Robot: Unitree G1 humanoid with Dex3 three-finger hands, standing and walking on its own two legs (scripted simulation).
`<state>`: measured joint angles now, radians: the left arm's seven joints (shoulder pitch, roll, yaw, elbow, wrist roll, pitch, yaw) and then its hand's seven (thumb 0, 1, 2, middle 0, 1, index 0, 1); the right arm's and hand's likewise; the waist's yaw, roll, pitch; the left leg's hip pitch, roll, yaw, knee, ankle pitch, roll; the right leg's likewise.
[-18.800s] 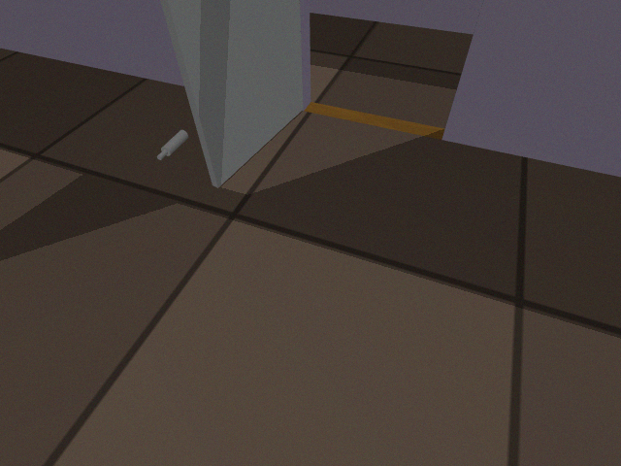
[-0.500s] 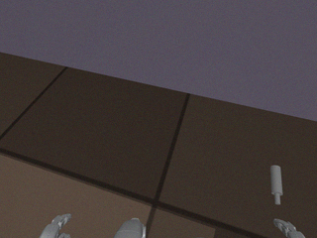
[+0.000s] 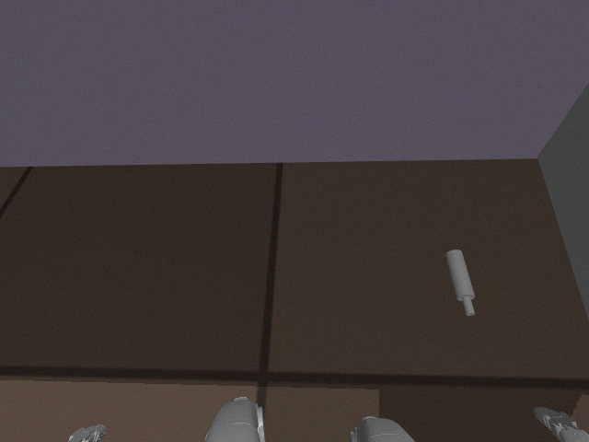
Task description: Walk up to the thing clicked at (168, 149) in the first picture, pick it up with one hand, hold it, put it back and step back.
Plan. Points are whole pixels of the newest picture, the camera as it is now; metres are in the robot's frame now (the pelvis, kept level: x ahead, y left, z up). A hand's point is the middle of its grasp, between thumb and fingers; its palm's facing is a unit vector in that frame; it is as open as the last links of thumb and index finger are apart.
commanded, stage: walk up
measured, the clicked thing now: (461, 282) +0.65 -0.52 -0.71
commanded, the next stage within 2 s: none
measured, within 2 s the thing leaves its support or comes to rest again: neither
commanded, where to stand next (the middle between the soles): +0.03 +0.01 m, yaw -10 degrees
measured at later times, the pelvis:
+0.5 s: pelvis -0.02 -0.01 +0.01, yaw +17 degrees
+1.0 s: pelvis -0.05 -0.08 +0.03, yaw +39 degrees
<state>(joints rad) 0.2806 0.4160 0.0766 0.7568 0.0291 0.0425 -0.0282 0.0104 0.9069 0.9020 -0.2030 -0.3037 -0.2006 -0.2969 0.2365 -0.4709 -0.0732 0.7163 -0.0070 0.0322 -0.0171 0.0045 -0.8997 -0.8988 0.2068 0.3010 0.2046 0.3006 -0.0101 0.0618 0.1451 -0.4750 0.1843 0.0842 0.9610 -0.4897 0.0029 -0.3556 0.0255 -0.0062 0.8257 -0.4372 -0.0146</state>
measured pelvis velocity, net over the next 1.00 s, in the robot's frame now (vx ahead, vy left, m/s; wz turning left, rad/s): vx -0.05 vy -0.08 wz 0.69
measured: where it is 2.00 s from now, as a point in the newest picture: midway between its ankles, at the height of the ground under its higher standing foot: outside the picture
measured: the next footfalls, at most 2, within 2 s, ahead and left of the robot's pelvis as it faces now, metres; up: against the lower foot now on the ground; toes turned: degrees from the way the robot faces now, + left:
left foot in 0.34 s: +0.04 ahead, +0.13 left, +0.00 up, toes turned +14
right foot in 0.68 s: +0.09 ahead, -0.13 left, +0.00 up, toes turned +28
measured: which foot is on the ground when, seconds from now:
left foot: up 0.00-0.32, down 0.34-0.70, up 0.72-1.00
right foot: down 0.00-0.36, up 0.38-0.66, down 0.68-1.00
